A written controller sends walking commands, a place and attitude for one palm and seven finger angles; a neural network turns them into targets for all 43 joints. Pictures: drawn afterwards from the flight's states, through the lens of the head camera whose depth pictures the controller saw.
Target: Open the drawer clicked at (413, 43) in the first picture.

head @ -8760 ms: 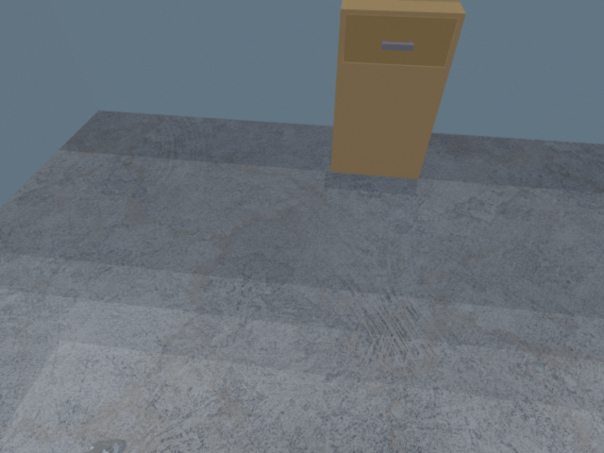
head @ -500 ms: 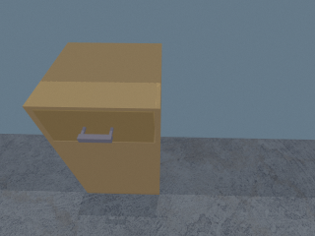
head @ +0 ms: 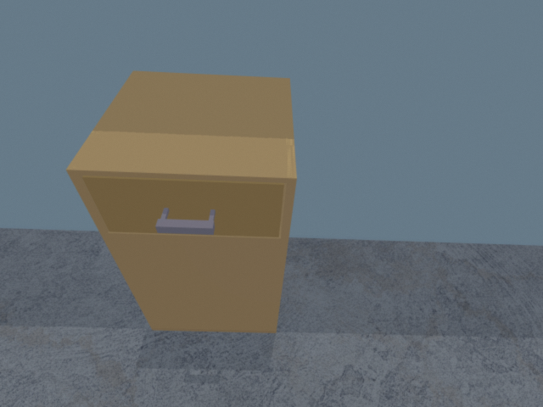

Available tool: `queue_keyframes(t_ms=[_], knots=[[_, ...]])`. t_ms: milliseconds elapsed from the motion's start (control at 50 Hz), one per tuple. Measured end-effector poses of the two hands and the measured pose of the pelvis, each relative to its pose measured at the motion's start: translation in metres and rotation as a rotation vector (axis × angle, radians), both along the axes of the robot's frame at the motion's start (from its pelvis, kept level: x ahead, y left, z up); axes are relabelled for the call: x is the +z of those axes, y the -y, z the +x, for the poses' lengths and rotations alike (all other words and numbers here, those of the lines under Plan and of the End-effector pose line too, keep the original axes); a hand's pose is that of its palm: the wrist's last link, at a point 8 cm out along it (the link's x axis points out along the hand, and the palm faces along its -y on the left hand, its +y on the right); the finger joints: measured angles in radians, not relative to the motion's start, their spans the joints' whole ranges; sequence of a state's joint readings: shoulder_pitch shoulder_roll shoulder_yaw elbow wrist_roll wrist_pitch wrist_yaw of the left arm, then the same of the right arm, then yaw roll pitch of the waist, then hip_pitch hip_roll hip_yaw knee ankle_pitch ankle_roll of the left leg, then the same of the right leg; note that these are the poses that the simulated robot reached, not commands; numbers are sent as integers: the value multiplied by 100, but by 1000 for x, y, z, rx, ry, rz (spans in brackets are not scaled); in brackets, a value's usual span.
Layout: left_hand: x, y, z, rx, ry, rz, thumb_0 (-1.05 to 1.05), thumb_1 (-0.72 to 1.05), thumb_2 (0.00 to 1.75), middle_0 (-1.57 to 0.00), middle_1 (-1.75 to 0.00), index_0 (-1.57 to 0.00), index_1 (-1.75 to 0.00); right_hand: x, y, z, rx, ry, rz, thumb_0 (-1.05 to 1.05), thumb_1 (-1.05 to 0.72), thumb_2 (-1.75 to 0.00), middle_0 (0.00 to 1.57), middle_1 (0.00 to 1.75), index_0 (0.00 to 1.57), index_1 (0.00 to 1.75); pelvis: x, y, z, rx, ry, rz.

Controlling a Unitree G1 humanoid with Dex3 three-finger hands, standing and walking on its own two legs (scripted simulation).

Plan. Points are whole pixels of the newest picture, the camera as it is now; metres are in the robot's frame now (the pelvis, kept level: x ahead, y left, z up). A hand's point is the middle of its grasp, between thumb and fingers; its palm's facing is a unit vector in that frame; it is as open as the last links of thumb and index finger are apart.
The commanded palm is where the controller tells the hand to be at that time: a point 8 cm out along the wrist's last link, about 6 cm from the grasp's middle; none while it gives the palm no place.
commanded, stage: raise the hand with hooked fingers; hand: left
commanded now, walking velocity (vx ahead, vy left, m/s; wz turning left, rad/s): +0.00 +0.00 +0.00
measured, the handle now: (187, 219) +0.50 +0.21 -0.08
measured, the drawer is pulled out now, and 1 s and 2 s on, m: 0.00 0.00 0.00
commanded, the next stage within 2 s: move the hooked fingers above the handle in 1.98 s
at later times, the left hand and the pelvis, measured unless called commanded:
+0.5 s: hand (140, 403) +0.15 +0.20 -0.06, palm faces +0.01 -0.15 -0.99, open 8.6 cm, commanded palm +0.13 +0.22 -0.01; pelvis -0.06 -0.01 -0.04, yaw -2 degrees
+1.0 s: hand (133, 321) +0.24 +0.22 +0.00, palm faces +0.05 -0.13 -0.99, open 11.5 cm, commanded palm +0.21 +0.23 +0.06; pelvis +0.01 +0.00 -0.03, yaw -1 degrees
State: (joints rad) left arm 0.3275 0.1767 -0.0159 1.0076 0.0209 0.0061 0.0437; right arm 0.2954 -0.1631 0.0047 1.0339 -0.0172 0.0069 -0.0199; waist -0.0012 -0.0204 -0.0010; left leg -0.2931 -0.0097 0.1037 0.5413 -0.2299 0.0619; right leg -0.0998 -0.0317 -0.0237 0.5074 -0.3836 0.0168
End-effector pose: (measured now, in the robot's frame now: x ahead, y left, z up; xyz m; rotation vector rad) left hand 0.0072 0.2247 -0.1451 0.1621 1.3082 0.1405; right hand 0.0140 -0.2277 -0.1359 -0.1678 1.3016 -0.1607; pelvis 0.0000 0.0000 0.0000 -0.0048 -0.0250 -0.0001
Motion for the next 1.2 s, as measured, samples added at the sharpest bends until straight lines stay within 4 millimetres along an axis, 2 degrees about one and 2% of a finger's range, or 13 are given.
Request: queue_keyframes(t_ms=[100,120,180,260,340,400,500,600,720,820,960,1080,1200], knots=[[2,-4,-29,6,-49,4,1,91,90,-20,-29,-20,-30,0,-5,-14,6,-29,10,0,-92,-90,20,30,20,30,2,-5,-9,4,-12,-4],[8,-6,-25,-39,-30,23,1,91,90,-20,-30,-20,-30,2,-5,-14,6,-2,4,0,-92,-90,20,30,20,30,1,-6,-12,6,-16,-7],[59,-14,22,-171,297,189,2,89,89,-21,-30,-21,-31,11,-1,3,19,208,-32,1,-92,-90,20,30,20,30,-3,-6,-23,1,-35,11],[124,-9,89,-417,680,509,2,85,87,-21,-33,-21,-34,13,6,42,72,453,-46,1,-91,-90,20,30,20,30,-17,-4,-43,46,-61,26],[159,-1,135,-665,897,916,1,78,85,-21,-38,-21,-38,16,12,87,142,588,-52,1,-91,-90,20,30,20,30,-32,-1,-57,35,-113,19],[158,9,140,-775,934,1078,1,72,82,-22,-41,-21,-42,24,14,116,155,647,-38,1,-91,-90,20,30,20,30,-43,2,-62,-11,-132,29],[134,24,118,-879,840,1089,1,61,77,-23,-48,-23,-49,44,7,148,181,675,-21,1,-91,-90,20,30,20,30,-44,7,-61,-28,-116,22],[135,16,109,-891,833,1097,0,48,72,-25,-56,-25,-57,50,-7,169,245,658,-38,1,-90,-90,20,30,20,30,-41,12,-53,-2,-103,-7],[155,-7,142,-830,855,1173,0,34,66,-27,-65,-27,-66,38,-24,184,274,611,1,1,-90,-90,20,30,20,30,-42,10,-36,14,-107,-22],[173,-8,172,-827,832,1145,0,22,61,-27,-73,-27,-73,30,-30,183,248,546,43,1,-90,-90,20,30,20,30,-33,5,-17,-3,-122,-12],[188,-1,200,-906,882,1099,0,7,54,-28,-83,-28,-84,23,-17,179,206,457,27,1,-90,-90,21,30,20,30,-26,-2,3,-23,-148,-1],[204,-10,219,-874,910,1158,0,-7,48,-30,-92,-29,-93,19,-3,181,172,416,0,1,-90,-90,20,30,20,30,-25,-6,13,-22,-158,-3],[218,-17,239,-837,886,1170,0,-21,42,-30,-101,-30,-102,25,-1,188,149,417,-6,1,-90,-90,20,30,20,30,-20,-8,18,-15,-141,-3]])
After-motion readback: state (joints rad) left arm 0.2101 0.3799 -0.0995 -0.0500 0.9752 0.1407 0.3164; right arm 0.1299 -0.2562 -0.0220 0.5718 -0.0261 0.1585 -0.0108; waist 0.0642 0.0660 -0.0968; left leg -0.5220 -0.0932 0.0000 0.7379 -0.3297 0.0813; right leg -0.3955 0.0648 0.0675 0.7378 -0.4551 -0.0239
